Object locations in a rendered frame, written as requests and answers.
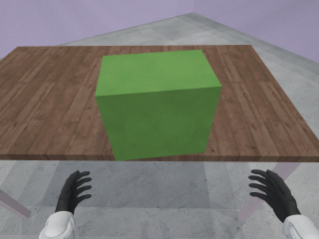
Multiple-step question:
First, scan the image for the table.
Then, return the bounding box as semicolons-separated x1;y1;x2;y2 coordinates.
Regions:
0;45;319;222

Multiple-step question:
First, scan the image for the right robot hand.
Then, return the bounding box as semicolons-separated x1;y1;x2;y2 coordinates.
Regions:
248;169;301;223

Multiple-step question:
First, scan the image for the left robot hand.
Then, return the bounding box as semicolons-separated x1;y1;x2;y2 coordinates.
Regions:
55;170;92;215

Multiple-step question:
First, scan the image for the robot left forearm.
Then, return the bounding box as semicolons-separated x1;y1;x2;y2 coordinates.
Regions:
39;211;76;239

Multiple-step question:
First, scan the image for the carton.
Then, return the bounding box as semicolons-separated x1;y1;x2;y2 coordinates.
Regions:
95;49;222;161

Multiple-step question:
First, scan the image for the robot right forearm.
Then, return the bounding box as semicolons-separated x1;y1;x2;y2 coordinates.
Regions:
282;214;319;239

